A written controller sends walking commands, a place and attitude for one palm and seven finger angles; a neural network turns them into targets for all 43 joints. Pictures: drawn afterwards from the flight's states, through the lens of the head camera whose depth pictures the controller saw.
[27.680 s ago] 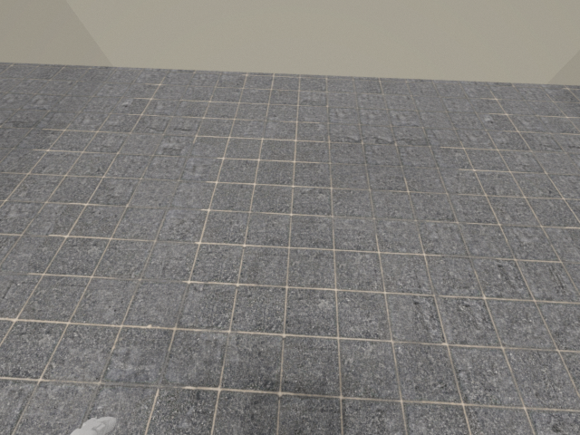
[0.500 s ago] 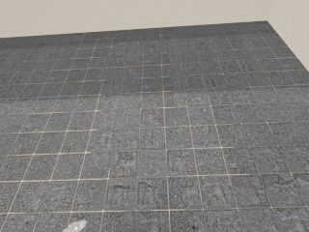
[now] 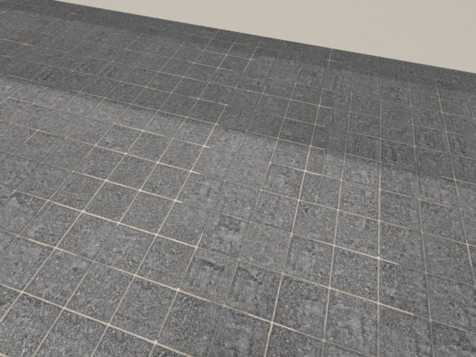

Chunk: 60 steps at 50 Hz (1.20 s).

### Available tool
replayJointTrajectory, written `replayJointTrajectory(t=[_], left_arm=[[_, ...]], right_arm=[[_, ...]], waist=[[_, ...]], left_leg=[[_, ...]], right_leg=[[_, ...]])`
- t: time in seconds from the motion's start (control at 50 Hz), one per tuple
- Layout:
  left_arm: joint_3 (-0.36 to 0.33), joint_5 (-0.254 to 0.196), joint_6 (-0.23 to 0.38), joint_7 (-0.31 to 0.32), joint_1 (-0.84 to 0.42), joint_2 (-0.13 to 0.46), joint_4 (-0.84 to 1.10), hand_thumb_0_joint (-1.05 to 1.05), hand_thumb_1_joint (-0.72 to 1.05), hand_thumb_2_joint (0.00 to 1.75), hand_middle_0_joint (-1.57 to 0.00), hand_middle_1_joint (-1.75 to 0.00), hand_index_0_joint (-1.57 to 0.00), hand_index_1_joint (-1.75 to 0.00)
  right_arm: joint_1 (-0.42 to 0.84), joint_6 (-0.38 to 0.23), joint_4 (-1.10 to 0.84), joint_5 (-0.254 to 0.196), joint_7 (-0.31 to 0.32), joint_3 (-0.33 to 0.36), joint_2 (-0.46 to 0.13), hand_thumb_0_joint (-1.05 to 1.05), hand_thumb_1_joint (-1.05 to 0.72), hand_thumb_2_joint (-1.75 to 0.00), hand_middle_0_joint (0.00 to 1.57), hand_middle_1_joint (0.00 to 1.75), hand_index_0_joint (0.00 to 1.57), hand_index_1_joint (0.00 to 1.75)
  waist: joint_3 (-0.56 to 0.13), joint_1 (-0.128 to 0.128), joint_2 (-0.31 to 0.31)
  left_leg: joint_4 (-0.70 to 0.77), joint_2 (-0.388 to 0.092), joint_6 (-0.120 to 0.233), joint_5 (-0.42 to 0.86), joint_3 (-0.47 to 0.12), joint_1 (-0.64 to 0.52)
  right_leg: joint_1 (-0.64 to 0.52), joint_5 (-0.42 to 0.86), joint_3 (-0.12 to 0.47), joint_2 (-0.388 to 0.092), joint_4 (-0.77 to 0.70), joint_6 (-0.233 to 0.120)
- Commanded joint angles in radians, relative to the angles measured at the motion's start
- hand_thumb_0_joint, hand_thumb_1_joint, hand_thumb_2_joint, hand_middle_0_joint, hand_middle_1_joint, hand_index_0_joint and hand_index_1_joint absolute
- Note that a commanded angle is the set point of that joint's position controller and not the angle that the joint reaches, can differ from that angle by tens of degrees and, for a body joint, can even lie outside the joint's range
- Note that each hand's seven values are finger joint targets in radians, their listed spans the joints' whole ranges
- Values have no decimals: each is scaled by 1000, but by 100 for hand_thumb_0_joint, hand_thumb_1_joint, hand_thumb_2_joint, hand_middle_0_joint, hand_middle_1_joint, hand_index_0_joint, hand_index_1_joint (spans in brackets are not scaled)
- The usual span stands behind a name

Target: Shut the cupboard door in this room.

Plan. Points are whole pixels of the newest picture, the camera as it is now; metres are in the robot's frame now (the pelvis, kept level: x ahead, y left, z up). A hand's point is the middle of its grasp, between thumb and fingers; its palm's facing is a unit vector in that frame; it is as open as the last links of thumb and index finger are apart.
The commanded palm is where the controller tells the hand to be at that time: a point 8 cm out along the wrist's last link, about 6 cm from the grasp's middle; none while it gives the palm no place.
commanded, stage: turn or walk to find it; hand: left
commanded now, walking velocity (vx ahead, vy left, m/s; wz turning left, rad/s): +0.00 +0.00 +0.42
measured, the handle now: out of the picture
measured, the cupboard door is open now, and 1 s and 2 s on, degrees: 87 87 87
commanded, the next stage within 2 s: none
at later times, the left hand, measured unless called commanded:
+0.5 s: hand out of the picture +0.04 +0.18 -0.14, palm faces +0.21 -0.94 -0.27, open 7.3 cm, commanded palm none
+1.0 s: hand out of the picture -0.12 +0.21 -0.17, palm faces +0.47 -0.85 -0.25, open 7.3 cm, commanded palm none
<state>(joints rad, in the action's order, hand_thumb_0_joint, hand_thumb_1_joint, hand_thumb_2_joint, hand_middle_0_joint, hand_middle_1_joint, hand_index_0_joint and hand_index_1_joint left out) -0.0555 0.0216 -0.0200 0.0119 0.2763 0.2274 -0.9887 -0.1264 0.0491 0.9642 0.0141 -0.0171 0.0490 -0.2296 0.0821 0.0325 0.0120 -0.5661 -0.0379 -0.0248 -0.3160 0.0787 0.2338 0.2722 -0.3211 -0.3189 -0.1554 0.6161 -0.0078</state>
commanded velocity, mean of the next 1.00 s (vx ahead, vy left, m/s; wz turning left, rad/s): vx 0.00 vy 0.00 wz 0.42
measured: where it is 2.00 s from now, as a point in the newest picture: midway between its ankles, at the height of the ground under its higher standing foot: outside the picture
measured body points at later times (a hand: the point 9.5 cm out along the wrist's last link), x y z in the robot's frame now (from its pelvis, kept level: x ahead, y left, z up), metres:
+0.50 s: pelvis -0.02 -0.03 +0.01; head +0.02 -0.05 +0.45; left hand +0.02 +0.23 -0.12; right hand +0.08 -0.26 -0.16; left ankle -0.05 +0.11 -0.68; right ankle +0.00 -0.12 -0.73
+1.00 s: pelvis -0.05 +0.00 +0.01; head -0.03 +0.04 +0.45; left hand -0.14 +0.26 -0.15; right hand +0.14 -0.18 -0.13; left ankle -0.11 +0.09 -0.73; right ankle -0.01 -0.14 -0.67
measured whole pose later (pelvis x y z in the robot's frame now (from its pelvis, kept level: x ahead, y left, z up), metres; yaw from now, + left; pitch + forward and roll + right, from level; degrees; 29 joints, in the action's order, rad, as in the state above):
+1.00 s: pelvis -0.05 +0.00 +0.01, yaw +25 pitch +0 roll +0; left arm -0.07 0.01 -0.07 0.01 0.22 0.27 -1.00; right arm -0.14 0.02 0.96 0.02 0.00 0.04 -0.19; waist 0.08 0.03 0.04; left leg -0.54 0.00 0.02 -0.32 0.03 0.22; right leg 0.43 -0.48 -0.08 -0.11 1.02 0.07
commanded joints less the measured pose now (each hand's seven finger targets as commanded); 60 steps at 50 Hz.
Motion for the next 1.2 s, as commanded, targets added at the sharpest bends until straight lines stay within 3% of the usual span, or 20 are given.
replayJointTrajectory(t=[0.0,0.02,0.12,0.26,0.34,0.36,0.38,0.4,0.42,0.44,0.5,0.54,0.72,0.8,0.82,0.84,0.86,0.9,0.98,1.18], left_arm=[[-13,-2,-6,5,-100,97,136,0,90,90,-20,-30,-20,-30],[-18,-2,-14,10,-110,76,118,0,90,90,-20,-30,-20,-30],[-24,-7,-15,-4,-54,98,69,0,90,90,-20,-30,-20,-30],[-14,-11,-10,1,-117,72,113,0,90,90,-20,-30,-20,-30],[-15,-17,6,5,-39,76,100,0,90,90,-20,-30,-20,-30],[-18,-16,13,8,0,89,91,0,90,90,-20,-30,-20,-30],[-27,-6,24,14,34,136,85,0,90,90,-20,-30,-20,-30],[-44,8,31,21,34,224,90,0,90,90,-20,-30,-20,-30],[-50,-4,32,22,31,224,104,0,90,90,-20,-30,-20,-30],[-47,-3,26,24,-23,195,116,0,90,90,-20,-30,-20,-30],[-29,-2,28,23,-143,127,149,0,90,90,-20,-30,-20,-30],[-27,1,34,22,-106,123,144,0,90,90,-20,-30,-20,-30],[-48,11,27,19,28,194,79,0,90,90,-20,-30,-20,-30],[-51,1,17,16,-11,196,64,0,90,90,-20,-30,-20,-30],[-48,-8,11,14,-10,172,72,0,90,90,-20,-30,-20,-30],[-38,-14,3,7,3,111,102,0,90,90,-20,-30,-20,-30],[-17,-5,-4,7,-65,82,134,0,90,90,-20,-30,-20,-30],[-21,-8,-18,11,-138,89,120,0,90,90,-20,-30,-20,-30],[-22,-10,-13,-3,-88,93,79,0,90,90,-20,-30,-20,-30],[-13,-18,-3,3,-102,75,112,0,90,90,-20,-30,-20,-30]], right_arm=[[-172,-30,-33,5,22,56,-253,0,-90,-90,20,30,20,30],[-152,-35,-21,8,34,53,-234,0,-90,-90,20,30,20,30],[-19,-44,-62,3,37,32,-165,0,-90,-90,20,30,20,30],[-65,-34,-57,11,31,52,-174,0,-90,-90,20,30,20,30],[-38,-28,-71,8,28,58,-167,0,-90,-90,20,30,20,30],[-32,-28,-75,2,27,57,-154,0,-90,-90,20,30,20,30],[-40,-30,-79,-6,21,53,-114,0,-90,-90,20,30,20,30],[-49,-30,-106,-9,15,41,-46,0,-90,-90,20,30,20,30],[-28,-10,-102,3,21,54,-98,0,-90,-90,20,30,20,30],[-9,0,-90,4,17,61,-106,0,-90,-90,20,30,20,30],[-95,9,-37,6,-1,60,-76,0,-90,-90,20,30,20,30],[-93,10,-32,7,-3,54,-71,0,-90,-90,20,30,20,30],[18,-12,-53,-8,4,22,-44,0,-90,-90,20,30,20,30],[-63,-28,-34,-8,8,19,-58,0,-90,-90,20,30,20,30],[-103,-39,-27,-5,7,29,-101,0,-90,-90,20,30,20,30],[-123,-45,-35,6,11,51,-202,0,-90,-90,20,30,20,30],[-170,-33,-28,3,15,63,-254,0,-90,-90,20,30,20,30],[-137,-35,-19,8,38,54,-209,0,-90,-90,20,30,20,30],[-57,-47,-44,4,40,37,-164,0,-90,-90,20,30,20,30],[-52,-31,-64,11,32,57,-174,0,-90,-90,20,30,20,30]], waist=[[-90,-103,-212],[-114,-89,-273],[-84,-26,-139],[-86,-57,-161],[-123,-23,-176],[-137,-2,-141],[-155,11,-13],[-127,11,268],[-110,33,305],[-40,11,234],[-30,-61,131],[-42,-43,157],[-115,34,188],[-149,-21,166],[-169,-50,56],[-170,-59,-232],[-137,-93,-293],[-93,-85,-259],[-86,-38,-155],[-103,-46,-187]], left_leg=[[252,-400,233,587,-425,-169],[239,-346,222,617,-407,-177],[242,-199,179,499,-241,-103],[210,-188,195,487,-329,-94],[136,-148,163,489,-357,-26],[89,-120,130,414,-347,37],[-22,-50,73,241,-278,149],[-227,95,1,-140,-125,332],[-418,67,1,-280,-169,295],[-558,53,6,-232,-189,292],[-671,22,-16,-66,-148,288],[-642,18,-33,-43,-123,282],[-229,11,-37,-177,-28,196],[92,16,-17,26,12,-12],[203,-31,4,168,-39,-145],[231,-261,103,436,-342,-274],[245,-387,206,628,-415,-217],[233,-321,220,597,-380,-146],[210,-202,175,652,-241,-159],[158,-178,184,594,-353,-82]], right_leg=[[281,-318,197,19,387,75],[307,-292,258,26,450,80],[247,-94,281,46,480,92],[156,-139,268,89,218,92],[-24,-13,245,125,-47,77],[-127,94,248,110,-174,73],[-248,150,349,-6,-274,46],[-312,298,589,-254,-315,-59],[-145,287,632,-335,-354,-133],[-43,183,602,-293,-371,-158],[-23,169,373,-167,-333,-94],[-54,210,332,-152,-327,-88],[-244,523,285,-212,-225,-139],[-160,471,213,-190,-105,-63],[-53,366,169,-153,6,-12],[199,-26,118,-20,190,65],[264,-336,168,28,340,78],[300,-250,280,25,473,79],[271,-111,280,44,472,93],[76,-108,254,113,96,85]])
